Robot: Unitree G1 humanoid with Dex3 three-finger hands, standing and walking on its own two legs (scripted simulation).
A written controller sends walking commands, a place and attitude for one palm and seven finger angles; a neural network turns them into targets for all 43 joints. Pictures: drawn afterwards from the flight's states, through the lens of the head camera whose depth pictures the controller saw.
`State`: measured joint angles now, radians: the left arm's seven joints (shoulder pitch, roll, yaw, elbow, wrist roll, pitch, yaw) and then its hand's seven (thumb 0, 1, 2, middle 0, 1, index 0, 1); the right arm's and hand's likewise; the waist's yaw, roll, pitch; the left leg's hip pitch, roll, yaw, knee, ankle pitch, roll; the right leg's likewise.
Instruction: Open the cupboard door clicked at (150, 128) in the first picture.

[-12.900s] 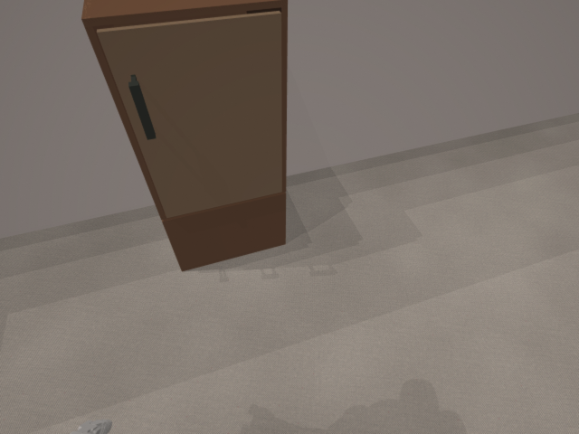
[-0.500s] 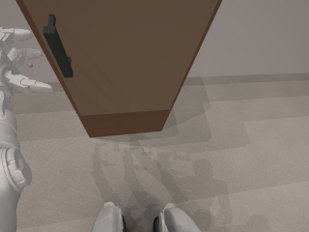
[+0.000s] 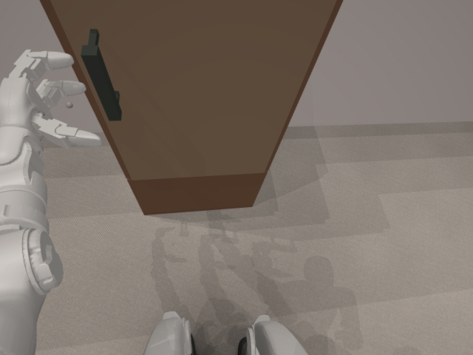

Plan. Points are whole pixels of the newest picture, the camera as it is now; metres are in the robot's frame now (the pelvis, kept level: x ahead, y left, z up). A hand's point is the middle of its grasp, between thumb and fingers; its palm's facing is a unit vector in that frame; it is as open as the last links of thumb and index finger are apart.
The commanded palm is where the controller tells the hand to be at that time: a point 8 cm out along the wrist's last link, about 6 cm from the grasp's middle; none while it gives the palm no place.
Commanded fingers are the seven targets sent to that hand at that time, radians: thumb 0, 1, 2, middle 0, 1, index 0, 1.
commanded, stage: slide the fingers in behind the handle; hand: left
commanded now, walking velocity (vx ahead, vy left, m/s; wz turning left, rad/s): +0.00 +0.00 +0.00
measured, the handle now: (105, 78) +0.56 +0.20 +0.08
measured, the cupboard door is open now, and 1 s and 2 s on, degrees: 0 0 0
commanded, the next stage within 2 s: close the thumb around the handle in 1.54 s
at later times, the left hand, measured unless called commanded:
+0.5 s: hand (91, 102) +0.50 +0.21 +0.08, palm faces +0.06 -1.00 -0.01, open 14.0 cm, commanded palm +0.48 +0.24 +0.07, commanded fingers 0.00 -0.50 0.30 -0.30 -1.20 -0.30 -1.20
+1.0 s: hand (116, 102) +0.51 +0.17 +0.07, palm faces +0.05 -1.00 +0.00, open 14.0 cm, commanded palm +0.49 +0.21 +0.07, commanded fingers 0.00 -0.50 0.30 -0.30 -1.20 -0.30 -1.20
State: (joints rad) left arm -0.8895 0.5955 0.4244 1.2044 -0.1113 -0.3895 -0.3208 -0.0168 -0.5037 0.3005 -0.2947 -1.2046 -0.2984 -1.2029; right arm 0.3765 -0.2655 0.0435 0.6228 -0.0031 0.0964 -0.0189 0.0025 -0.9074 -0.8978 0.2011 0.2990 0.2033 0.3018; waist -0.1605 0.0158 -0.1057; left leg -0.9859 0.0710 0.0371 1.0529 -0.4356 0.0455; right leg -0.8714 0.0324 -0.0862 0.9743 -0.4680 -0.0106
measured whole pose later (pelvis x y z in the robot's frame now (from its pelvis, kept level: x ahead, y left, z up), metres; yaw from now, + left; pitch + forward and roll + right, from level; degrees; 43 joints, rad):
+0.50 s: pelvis +0.00 -0.01 +0.00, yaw +0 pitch +21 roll -4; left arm -0.90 0.57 0.43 1.21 -0.09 -0.39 -0.26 -0.02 -0.50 0.30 -0.30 -1.20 -0.30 -1.20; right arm 0.41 -0.27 0.04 0.63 -0.01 0.08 -0.01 0.00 -0.91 -0.90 0.20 0.30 0.20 0.30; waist -0.18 0.02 -0.11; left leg -1.00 0.08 0.04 1.06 -0.43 0.03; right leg -0.89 0.04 -0.08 0.99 -0.47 -0.02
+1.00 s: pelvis +0.01 -0.01 +0.00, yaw +0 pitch +21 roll -4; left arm -0.90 0.45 0.35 1.18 -0.09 -0.41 -0.17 -0.02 -0.50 0.30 -0.29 -1.20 -0.30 -1.21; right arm 0.39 -0.25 0.02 0.64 -0.02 0.08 0.02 0.00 -0.91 -0.90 0.20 0.30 0.20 0.30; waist -0.16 0.03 -0.12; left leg -0.99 0.07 0.03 1.06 -0.44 0.03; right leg -0.88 0.03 -0.09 0.99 -0.49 -0.02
